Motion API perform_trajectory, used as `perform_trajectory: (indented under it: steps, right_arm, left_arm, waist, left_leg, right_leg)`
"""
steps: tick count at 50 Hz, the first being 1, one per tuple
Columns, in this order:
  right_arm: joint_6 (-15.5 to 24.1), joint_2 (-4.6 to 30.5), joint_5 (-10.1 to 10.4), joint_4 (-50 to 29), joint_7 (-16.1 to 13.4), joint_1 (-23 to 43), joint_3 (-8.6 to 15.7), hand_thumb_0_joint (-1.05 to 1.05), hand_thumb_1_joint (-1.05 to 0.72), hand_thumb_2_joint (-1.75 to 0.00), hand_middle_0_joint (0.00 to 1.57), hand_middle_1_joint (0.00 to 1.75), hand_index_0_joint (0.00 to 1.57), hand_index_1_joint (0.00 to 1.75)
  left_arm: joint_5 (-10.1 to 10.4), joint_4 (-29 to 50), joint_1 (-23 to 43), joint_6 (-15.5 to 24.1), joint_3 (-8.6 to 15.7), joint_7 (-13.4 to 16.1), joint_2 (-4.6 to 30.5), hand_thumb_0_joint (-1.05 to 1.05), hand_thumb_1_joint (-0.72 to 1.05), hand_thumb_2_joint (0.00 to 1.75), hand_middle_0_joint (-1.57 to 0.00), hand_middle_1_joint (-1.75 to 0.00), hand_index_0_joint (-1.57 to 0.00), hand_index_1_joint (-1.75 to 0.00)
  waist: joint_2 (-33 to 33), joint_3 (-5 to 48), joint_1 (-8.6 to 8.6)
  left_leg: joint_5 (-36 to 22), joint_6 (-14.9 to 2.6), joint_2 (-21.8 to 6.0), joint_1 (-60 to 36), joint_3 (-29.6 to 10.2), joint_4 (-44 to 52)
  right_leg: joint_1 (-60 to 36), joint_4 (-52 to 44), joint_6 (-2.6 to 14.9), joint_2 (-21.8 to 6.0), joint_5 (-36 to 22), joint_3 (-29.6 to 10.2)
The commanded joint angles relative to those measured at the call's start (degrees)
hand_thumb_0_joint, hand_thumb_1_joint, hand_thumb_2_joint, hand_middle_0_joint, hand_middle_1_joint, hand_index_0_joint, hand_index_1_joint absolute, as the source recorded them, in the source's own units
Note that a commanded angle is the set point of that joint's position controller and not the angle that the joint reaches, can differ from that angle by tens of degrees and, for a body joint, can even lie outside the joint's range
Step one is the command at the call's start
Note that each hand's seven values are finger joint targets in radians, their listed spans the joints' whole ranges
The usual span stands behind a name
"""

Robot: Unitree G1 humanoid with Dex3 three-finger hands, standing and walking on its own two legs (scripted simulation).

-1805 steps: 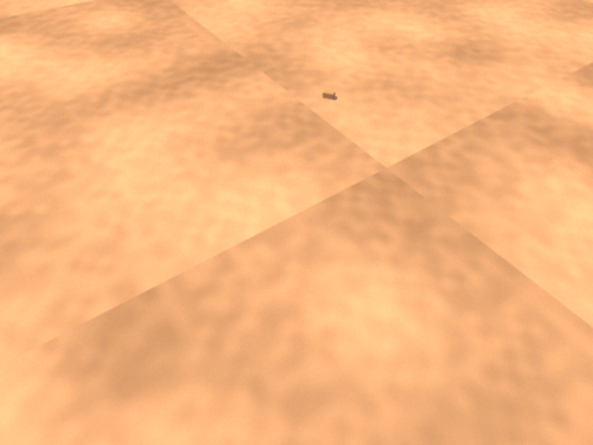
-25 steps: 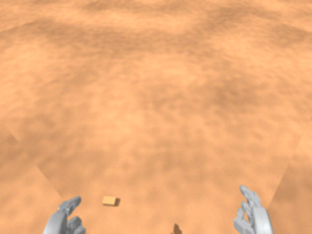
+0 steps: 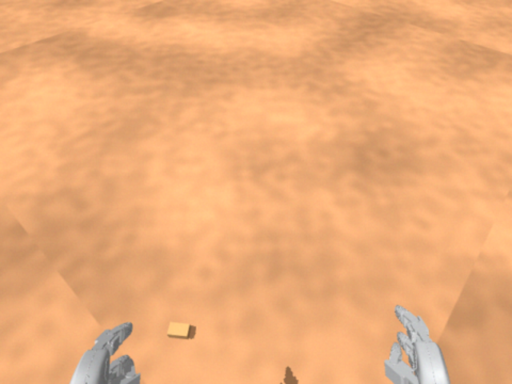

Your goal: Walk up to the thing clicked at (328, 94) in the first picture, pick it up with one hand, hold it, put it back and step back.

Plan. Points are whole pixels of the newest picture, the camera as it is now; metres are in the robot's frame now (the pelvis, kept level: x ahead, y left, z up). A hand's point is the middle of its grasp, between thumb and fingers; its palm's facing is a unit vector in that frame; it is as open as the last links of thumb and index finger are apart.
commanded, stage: home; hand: left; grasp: from above
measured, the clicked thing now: (179, 330) +0.43 +0.26 -0.70
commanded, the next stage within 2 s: stand in 0.28 s
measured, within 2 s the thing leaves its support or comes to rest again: neither
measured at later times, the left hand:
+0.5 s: hand out of the picture +0.16 +0.20 -0.08, palm faces +0.00 -0.95 -0.32, open 7.4 cm
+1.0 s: hand out of the picture +0.02 +0.25 -0.11, palm faces +0.04 -0.94 -0.33, open 7.4 cm
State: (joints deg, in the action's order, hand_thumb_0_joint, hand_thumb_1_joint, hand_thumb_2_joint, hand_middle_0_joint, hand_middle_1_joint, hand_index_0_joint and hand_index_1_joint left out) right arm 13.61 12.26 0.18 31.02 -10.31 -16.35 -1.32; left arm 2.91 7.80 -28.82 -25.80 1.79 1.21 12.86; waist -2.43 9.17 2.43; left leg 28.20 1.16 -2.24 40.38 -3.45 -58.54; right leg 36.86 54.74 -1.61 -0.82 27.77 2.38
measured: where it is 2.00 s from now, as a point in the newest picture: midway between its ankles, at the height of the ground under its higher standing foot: outside the picture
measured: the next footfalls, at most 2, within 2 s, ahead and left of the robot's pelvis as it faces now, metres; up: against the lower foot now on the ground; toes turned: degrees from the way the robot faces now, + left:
none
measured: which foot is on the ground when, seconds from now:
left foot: down 0.00-1.00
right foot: down 0.00-1.00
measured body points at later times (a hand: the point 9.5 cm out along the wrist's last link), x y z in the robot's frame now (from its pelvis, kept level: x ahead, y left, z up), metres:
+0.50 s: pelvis -0.01 +0.00 +0.01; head +0.01 +0.01 +0.46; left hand +0.15 +0.25 -0.06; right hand +0.14 -0.26 -0.09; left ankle +0.01 +0.13 -0.68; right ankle +0.00 -0.14 -0.68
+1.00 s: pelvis -0.01 +0.01 +0.06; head -0.02 +0.02 +0.51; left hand +0.02 +0.30 -0.08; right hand +0.06 -0.26 -0.08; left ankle +0.01 +0.13 -0.68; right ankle +0.00 -0.14 -0.68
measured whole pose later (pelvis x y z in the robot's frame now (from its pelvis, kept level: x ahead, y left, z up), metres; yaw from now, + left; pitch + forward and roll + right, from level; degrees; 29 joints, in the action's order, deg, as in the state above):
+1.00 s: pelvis -0.01 +0.01 +0.06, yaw +0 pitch -4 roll +0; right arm 0.1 15.1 -1.9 60.5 -1.1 -10.4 2.5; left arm -2.1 -60.6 -12.8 -1.1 2.1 1.9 16.3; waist 0.0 -3.9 -1.3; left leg 13.2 -0.6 0.9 10.3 -0.7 -27.8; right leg 8.4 26.8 -3.1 -4.0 14.0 0.7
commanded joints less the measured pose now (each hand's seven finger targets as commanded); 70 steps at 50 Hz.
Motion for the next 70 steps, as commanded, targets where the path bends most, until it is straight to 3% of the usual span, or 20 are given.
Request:
perform_trajectory:
  steps: [1, 13, 14, 15, 18, 19, 20, 21, 23, 25, 28, 35, 40, 41, 48, 54, 60, 63, 66, 70]
  right_arm:
    - [3.12, 7.46, 0.17, -9.31, -0.76, 4.05, 2.77, 0.0, -0.9, -0.9, 0.2, 0.3, 0.2, 0.3]
    - [3.18, 7.67, 0.07, -9.24, -0.77, 3.3, 3.0, 0.0, -0.9, -0.9, 0.2, 0.3, 0.2, 0.3]
    - [3.16, 7.19, 0.14, -9.75, -0.77, 3.97, 2.64, 0.0, -0.9, -0.9, 0.2, 0.3, 0.2, 0.3]
    - [3.11, 7.7, 0.18, -9.04, -0.78, 3.43, 2.99, 0.0, -0.9, -0.9, 0.2, 0.3, 0.2, 0.3]
    - [3.16, 7.23, 0.13, -9.34, -0.78, 3.64, 2.75, 0.0, -0.9, -0.9, 0.2, 0.3, 0.2, 0.3]
    - [-3.28, 13.66, -6.94, 4.97, 2.64, 7.34, 4.64, 0.0, -0.9, -0.9, 0.2, 0.3, 0.2, 0.3]
    - [-5.56, 13.84, -6.58, 4.91, 4.36, 7.25, 5.54, 0.0, -0.9, -0.9, 0.2, 0.3, 0.2, 0.3]
    - [-6.86, 14.7, -6.92, 3.63, 5.19, 6.77, 5.92, 0.0, -0.9, -0.9, 0.2, 0.3, 0.2, 0.3]
    - [-7.8, 12.87, -4.69, 6.54, 7.28, 6.38, 5.73, 0.0, -0.9, -0.9, 0.2, 0.3, 0.2, 0.3]
    - [-8.32, 12.5, -3.21, 8.31, 8.67, 7.48, 5.76, 0.0, -0.9, -0.9, 0.2, 0.3, 0.2, 0.3]
    - [-9.38, 12.1, -3.08, 11.78, 9.47, 7.54, 6.25, 0.0, -0.9, -0.9, 0.2, 0.3, 0.2, 0.3]
    - [-10.63, 13.2, -2.94, 17.71, 8.94, 7.93, 6.4, 0.0, -0.9, -0.9, 0.2, 0.3, 0.2, 0.3]
    - [-11.55, 14.15, -2.58, 21.35, 8.51, 8.04, 6.24, 0.0, -0.9, -0.9, 0.2, 0.3, 0.2, 0.3]
    - [-11.66, 14.44, -2.45, 22.06, 8.42, 7.64, 6.25, 0.0, -0.9, -0.9, 0.2, 0.3, 0.2, 0.3]
    - [-12.23, 14.56, -1.91, 25.83, 8.26, 7.92, 6.08, 0.0, -0.9, -0.9, 0.2, 0.3, 0.2, 0.3]
    - [-12.76, 14.18, -1.89, 27.56, 8.57, 8.34, 5.86, 0.0, -0.9, -0.9, 0.2, 0.3, 0.2, 0.3]
    - [-12.77, 15.05, -1.77, 28.5, 8.81, 8.79, 5.8, 0.0, -0.9, -0.9, 0.2, 0.3, 0.2, 0.3]
    - [-12.94, 14.51, -1.63, 28.7, 9.01, 9.33, 5.54, 0.0, -0.9, -0.9, 0.2, 0.3, 0.2, 0.3]
    - [-13.1, 15.08, -1.62, 28.97, 9.16, 8.78, 5.5, 0.0, -0.9, -0.9, 0.2, 0.3, 0.2, 0.3]
    - [-12.87, 15.04, -1.62, 29.09, 9.21, 9.17, 5.16, 0.0, -0.9, -0.9, 0.2, 0.3, 0.2, 0.3]
  left_arm:
    - [-0.19, 11.56, 1.29, 2.82, 3.43, 0.24, 6.13, 0.0, 0.9, 0.9, -0.2, -0.3, -0.2, -0.3]
    - [-0.04, 11.03, 0.91, 2.55, 4.0, 0.26, 6.51, 0.0, 0.9, 0.9, -0.2, -0.3, -0.2, -0.3]
    - [-0.08, 12.94, 2.64, 2.78, 2.33, 0.09, 5.44, 0.0, 0.9, 0.9, -0.2, -0.3, -0.2, -0.3]
    - [-0.06, 9.13, 0.74, 2.42, 3.39, 0.2, 5.55, 0.0, 0.9, 0.9, -0.2, -0.3, -0.2, -0.3]
    - [0.08, 10.41, 0.55, 2.52, 4.23, 0.26, 6.34, 0.0, 0.9, 0.9, -0.2, -0.3, -0.2, -0.3]
    - [-6.48, -9.7, 17.2, 14.74, 3.61, 2.59, 11.52, 0.0, 0.9, 0.9, -0.2, -0.3, -0.2, -0.3]
    - [-7.28, -19.45, 11.79, 18.56, 4.6, 2.45, 12.03, 0.0, 0.9, 0.9, -0.2, -0.3, -0.2, -0.3]
    - [-6.85, -21.62, 11.51, 20.5, 4.29, 2.01, 12.63, 0.0, 0.9, 0.9, -0.2, -0.3, -0.2, -0.3]
    - [-7.09, -26.71, 13.82, 22.65, 3.32, 1.61, 13.25, 0.0, 0.9, 0.9, -0.2, -0.3, -0.2, -0.3]
    - [-6.14, -31.37, 15.88, 22.81, 3.54, 1.18, 12.73, 0.0, 0.9, 0.9, -0.2, -0.3, -0.2, -0.3]
    - [-5.8, -38.46, 18.03, 24.06, 3.57, 1.41, 12.76, 0.0, 0.9, 0.9, -0.2, -0.3, -0.2, -0.3]
    - [-5.17, -51.37, 17.82, 26.09, 3.36, 1.42, 12.4, 0.0, 0.9, 0.9, -0.2, -0.3, -0.2, -0.3]
    - [-4.94, -58.2, 18.2, 26.0, 3.02, 1.33, 12.95, 0.0, 0.9, 0.9, -0.2, -0.3, -0.2, -0.3]
    - [-4.81, -59.07, 18.48, 26.09, 2.97, 1.28, 12.99, 0.0, 0.9, 0.9, -0.2, -0.3, -0.2, -0.3]
    - [-4.92, -65.1, 18.17, 26.39, 2.37, 1.32, 13.32, 0.0, 0.9, 0.9, -0.2, -0.3, -0.2, -0.3]
    - [-4.94, -67.88, 18.36, 26.32, 2.04, 1.22, 13.92, 0.0, 0.9, 0.9, -0.2, -0.3, -0.2, -0.3]
    - [-4.73, -68.81, 18.79, 26.55, 1.99, 1.07, 14.69, 0.0, 0.9, 0.9, -0.2, -0.3, -0.2, -0.3]
    - [-4.84, -69.46, 18.77, 26.67, 1.82, 1.07, 14.49, 0.0, 0.9, 0.9, -0.2, -0.3, -0.2, -0.3]
    - [-4.76, -69.4, 19.37, 26.61, 2.0, 0.84, 15.48, 0.0, 0.9, 0.9, -0.2, -0.3, -0.2, -0.3]
    - [-4.55, -69.34, 20.25, 26.81, 1.94, 0.84, 15.3, 0.0, 0.9, 0.9, -0.2, -0.3, -0.2, -0.3]
  waist:
    - [-1.5, 4.33, -0.27]
    - [-1.27, 5.34, -0.2]
    - [-1.83, 4.88, 0.08]
    - [0.4, 3.54, 0.3]
    - [-0.34, 4.75, -0.3]
    - [2.83, -8.54, -4.69]
    - [5.49, -2.73, -4.24]
    - [6.02, -2.4, -3.19]
    - [4.58, -1.39, -3.35]
    - [4.91, -3.03, -4.05]
    - [4.32, -3.47, -3.6]
    - [1.06, -5.94, -4.12]
    - [0.4, -9.49, -3.58]
    - [-0.15, -9.05, -3.48]
    - [1.58, -10.8, -3.35]
    - [1.87, -13.7, -3.32]
    - [0.8, -13.05, -3.2]
    - [3.22, -14.21, -3.31]
    - [2.44, -14.44, -2.87]
    - [2.06, -12.69, -3.03]
  left_leg:
    - [-12.66, -1.4, 1.6, -6.17, 1.12, 9.79]
    - [-13.41, -1.35, 1.51, -6.67, 1.15, 9.62]
    - [-14.23, -1.27, 1.47, -6.98, 1.05, 9.47]
    - [-12.03, -1.48, 1.36, -6.15, 0.92, 9.76]
    - [-11.61, -1.57, 1.67, -5.89, 1.15, 9.54]
    - [-22.34, -4.21, -0.37, -6.61, -0.64, 13.72]
    - [-23.48, -4.54, 0.63, -10.83, 1.2, 13.26]
    - [-23.21, -4.71, 0.84, -12.27, 0.36, 12.51]
    - [-19.96, -4.48, 1.41, -14.57, 0.02, 14.9]
    - [-16.67, -4.25, 1.8, -17.14, 0.13, 16.86]
    - [-15.14, -4.51, 1.17, -20.55, -0.52, 19.75]
    - [-21.81, -4.37, -1.14, -24.09, -3.25, 27.3]
    - [-15.49, -3.68, -1.95, -25.39, -4.48, 34.5]
    - [-18.01, -3.68, -2.2, -26.73, -4.35, 35.02]
    - [-18.83, -2.99, -2.38, -30.14, -3.71, 38.36]
    - [-13.29, -2.48, -2.58, -28.87, -4.1, 41.48]
    - [-12.3, -2.5, -2.56, -29.33, -3.81, 42.22]
    - [-13.81, -2.49, -2.45, -29.79, -3.38, 41.32]
    - [-10.54, -2.41, -2.26, -29.6, -3.27, 41.69]
    - [-14.26, -2.63, -2.8, -30.02, -3.21, 41.23]
  right_leg:
    - [-2.08, -8.59, 1.35, 1.85, -11.49, 1.88]
    - [-2.3, -8.2, 1.42, 1.8, -11.99, 1.78]
    - [-1.94, -8.25, 1.34, 1.84, -12.8, 2.0]
    - [-1.56, -8.65, 1.25, 1.93, -10.85, 1.96]
    - [-2.41, -8.93, 1.27, 1.73, -10.7, 1.75]
    - [-12.48, -10.73, 3.66, -2.99, -12.69, -2.71]
    - [-14.71, -12.26, 5.64, -3.44, -13.16, -5.54]
    - [-13.21, -13.43, 6.44, -3.67, -16.22, -7.55]
    - [-16.84, -13.43, 6.04, -5.03, -16.89, -8.53]
    - [-14.87, -16.13, 4.84, -4.9, -12.69, -7.47]
    - [-15.15, -19.29, 3.96, -5.4, -10.78, -7.25]
    - [-22.51, -22.75, 2.57, -4.55, -18.29, -4.33]
    - [-25.44, -28.52, 2.37, -4.52, -15.06, -4.19]
    - [-26.6, -28.78, 2.28, -4.74, -17.05, -4.16]
    - [-28.77, -33.37, 1.75, -5.53, -17.88, -4.09]
    - [-28.45, -35.63, 1.47, -5.26, -13.56, -3.9]
    - [-29.08, -36.87, 1.43, -5.61, -13.8, -4.43]
    - [-27.65, -38.04, 1.36, -5.72, -11.39, -4.62]
    - [-26.51, -38.82, 1.52, -5.75, -8.15, -5.36]
    - [-28.51, -38.24, 1.78, -6.13, -11.92, -5.4]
